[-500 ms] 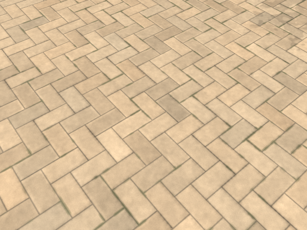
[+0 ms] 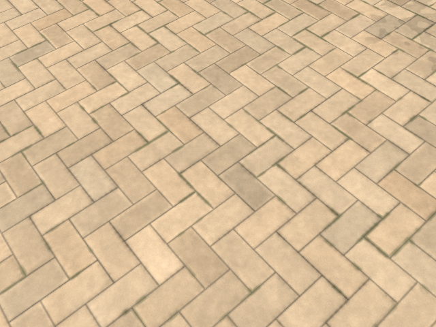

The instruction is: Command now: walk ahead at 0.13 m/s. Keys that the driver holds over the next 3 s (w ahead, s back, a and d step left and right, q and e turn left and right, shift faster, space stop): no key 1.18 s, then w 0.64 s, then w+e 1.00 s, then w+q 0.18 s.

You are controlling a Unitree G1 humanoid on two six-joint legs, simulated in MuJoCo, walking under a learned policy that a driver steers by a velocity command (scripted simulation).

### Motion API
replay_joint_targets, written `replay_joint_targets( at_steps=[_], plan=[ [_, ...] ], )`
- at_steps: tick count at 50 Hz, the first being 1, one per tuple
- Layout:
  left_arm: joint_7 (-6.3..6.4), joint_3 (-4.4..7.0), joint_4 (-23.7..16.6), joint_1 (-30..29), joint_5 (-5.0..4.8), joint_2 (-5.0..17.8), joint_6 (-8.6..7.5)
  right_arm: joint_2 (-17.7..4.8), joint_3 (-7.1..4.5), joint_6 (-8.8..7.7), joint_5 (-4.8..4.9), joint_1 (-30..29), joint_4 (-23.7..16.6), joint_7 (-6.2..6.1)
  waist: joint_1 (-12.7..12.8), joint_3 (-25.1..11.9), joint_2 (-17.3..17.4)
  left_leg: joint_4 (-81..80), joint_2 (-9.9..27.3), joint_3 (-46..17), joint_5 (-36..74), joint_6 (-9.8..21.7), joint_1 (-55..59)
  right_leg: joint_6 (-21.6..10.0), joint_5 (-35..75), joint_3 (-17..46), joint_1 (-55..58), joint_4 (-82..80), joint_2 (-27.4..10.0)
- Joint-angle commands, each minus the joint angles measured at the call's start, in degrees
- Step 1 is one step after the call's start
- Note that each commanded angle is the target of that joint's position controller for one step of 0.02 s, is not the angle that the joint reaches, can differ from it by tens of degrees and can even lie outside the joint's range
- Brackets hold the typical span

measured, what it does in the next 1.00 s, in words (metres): steps on the spot: left foot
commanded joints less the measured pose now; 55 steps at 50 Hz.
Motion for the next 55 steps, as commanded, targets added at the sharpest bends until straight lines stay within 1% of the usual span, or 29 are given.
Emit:
replay_joint_targets(
  at_steps=[1, 2, 3, 5, 7, 9, 10, 11, 12, 13, 14, 15, 16, 17, 18, 20, 23, 37, 55],
  plan=[
    [0.46, 0.19, -0.37, 3.06, 0.50, 4.20, -0.59, -0.56, -0.24, 2.18, -0.54, 10.67, 1.85, 0.16, -2.34, -9.00, -5.26, -4.57, 1.79, -0.42, 2.99, -1.26, 6.22, -7.57, 33.87, 9.41, 2.17, -8.97, -14.50],
    [0.35, 0.26, -0.10, 3.00, 0.71, 5.02, -0.70, -0.33, -0.11, 2.67, -0.43, 10.16, 2.01, -0.05, -2.60, -9.25, -5.73, -8.18, 1.87, -0.01, 3.18, -1.37, 6.75, -7.37, 30.40, 8.90, 1.65, -9.30, -14.10],
    [0.27, 0.28, 0.20, 3.21, 0.88, 5.50, -0.64, -0.45, 0.00, 3.09, -0.43, 8.73, 1.93, -0.34, -2.24, -9.04, -6.26, -11.90, 2.10, 0.39, 3.54, -1.39, 6.84, -7.07, 25.09, 9.01, 1.39, -9.75, -13.79],
    [0.24, 0.47, 0.95, 4.55, 0.97, 6.34, 0.01, -1.41, 0.07, 3.77, -0.39, 5.87, 1.87, -0.84, -0.86, -8.79, -7.60, -16.99, 2.29, 1.12, 5.13, -1.21, 7.44, -6.45, 10.33, 10.38, 0.76, -11.33, -13.40],
    [0.32, 0.66, 1.44, 5.04, 0.84, 6.75, 0.96, -1.93, 0.18, 4.03, -0.21, 3.76, 1.94, -0.95, -0.02, -7.52, -7.95, -20.51, 2.41, 1.56, 6.86, -0.99, 8.21, -5.85, -5.25, 12.37, -0.94, -13.32, -13.34],
    [0.49, 0.68, 1.63, 4.26, 0.35, 6.58, 1.91, -1.36, 0.51, 3.72, -0.25, 3.44, 2.55, -0.96, -0.60, -5.46, -6.63, -26.72, 2.24, 2.30, 9.93, -0.48, 10.76, -4.51, -15.55, 13.68, -3.40, -13.57, -13.05],
    [0.59, 0.57, 1.72, 4.14, 0.11, 6.17, 2.26, -1.05, 0.74, 3.39, -0.40, 3.81, 3.07, -1.04, -0.88, -4.35, -5.33, -31.36, 2.42, 2.19, 12.22, -0.01, 12.98, -3.08, -18.85, 13.92, -4.94, -13.15, -12.56],
    [0.65, 0.46, 2.21, 5.38, 0.16, 5.54, 2.49, -1.47, 0.95, 2.88, -0.67, 3.69, 3.10, -1.16, -0.64, -3.01, -3.43, -36.45, 4.24, -0.39, 14.63, 0.44, 14.15, -0.94, -21.00, 14.11, -5.94, -12.80, -11.82],
    [0.60, 0.44, 2.37, 6.47, 0.16, 4.86, 2.61, -2.94, 0.96, 2.16, -1.11, 4.33, 3.09, -1.37, 0.26, -2.12, -1.12, -40.34, 8.12, -4.87, 14.62, 1.12, 13.91, 0.96, -19.44, 13.25, -5.66, -10.36, -10.13],
    [0.43, 0.33, 2.89, 9.32, -0.55, 2.98, 3.00, -4.68, 0.71, 1.80, 0.05, 1.77, 3.26, -1.36, 3.35, 0.40, 5.58, -42.25, 9.27, -8.06, 9.39, 2.32, 5.21, 2.23, -14.37, 8.85, -1.42, -9.43, -5.45],
    [0.41, 0.22, 4.02, 9.59, -0.24, 2.94, 3.14, -2.60, 1.22, 1.33, 0.52, 0.63, 3.28, -1.14, 3.35, 0.20, 5.76, -44.74, 9.35, -8.32, 6.33, 1.92, 0.13, 2.65, -8.37, 7.88, 6.18, -7.10, -5.02],
    [0.46, 0.31, 4.56, 10.09, 0.00, 2.96, 3.12, -1.90, 1.44, 0.84, 0.77, 0.21, 3.29, -1.04, 3.62, -0.74, 4.77, -45.43, 8.61, -7.40, 6.79, 1.14, -1.05, 2.57, -5.41, 8.19, 9.86, -6.22, -5.54],
    [0.51, 0.28, 5.13, 10.63, 0.06, 3.02, 3.08, -2.28, 1.30, 0.69, 0.92, 0.03, 3.45, -1.12, 3.72, -1.53, 3.90, -45.37, 7.79, -6.45, 8.35, 0.73, -0.19, 2.52, -4.31, 8.53, 11.18, -6.06, -6.00],
    [0.54, 0.49, 5.41, 10.41, 0.21, 3.78, 3.01, -2.23, 1.31, 0.60, 1.00, 0.48, 3.58, -1.30, 3.46, -1.80, 2.92, -44.77, 7.23, -5.76, 10.36, 0.63, 1.35, 2.31, -4.10, 8.90, 10.76, -6.19, -6.40],
    [0.57, 0.39, 5.64, 10.28, 0.30, 3.57, 2.89, -2.04, 1.30, 0.57, 1.00, 1.21, 3.92, -1.36, 3.09, -2.13, 1.96, -44.14, 6.94, -5.25, 12.11, 0.77, 3.20, 2.23, -4.11, 9.21, 9.77, -6.58, -6.76],
    [0.73, 0.19, 6.27, 9.87, 0.10, 2.87, 2.77, -1.41, 1.37, 0.72, 0.85, 2.37, 4.39, -1.36, 2.48, -1.96, 0.31, -43.45, 6.85, -4.89, 13.71, 1.13, 5.19, 2.42, -4.54, 9.19, 8.27, -7.20, -6.83],
    [0.99, 0.02, 7.13, 9.73, 0.05, 2.28, 2.82, -1.21, 1.39, 0.87, 0.73, 3.22, 4.85, -1.38, 2.08, -1.70, -0.70, -43.19, 6.80, -4.66, 14.41, 1.38, 5.80, 2.70, -4.31, 9.15, 8.06, -7.47, -6.85],
    [1.59, -0.30, 10.19, 11.60, 0.06, 1.07, 3.06, 0.07, 1.82, 0.99, 0.74, 5.05, 6.33, -1.64, 1.96, -1.41, -0.95, -42.77, 6.50, -3.94, 17.15, 1.56, 7.19, 2.76, -1.56, 9.21, 8.85, -6.65, -7.24],
    [1.81, -0.41, 11.77, 12.48, 0.06, -0.12, 3.15, 1.04, 2.03, 1.05, 0.71, 6.90, 7.10, -1.81, 1.90, -0.62, -1.06, -42.65, 6.31, -3.68, 17.48, 1.56, 7.61, 2.76, -0.96, 9.30, 9.08, -6.48, -7.32]
  ],
)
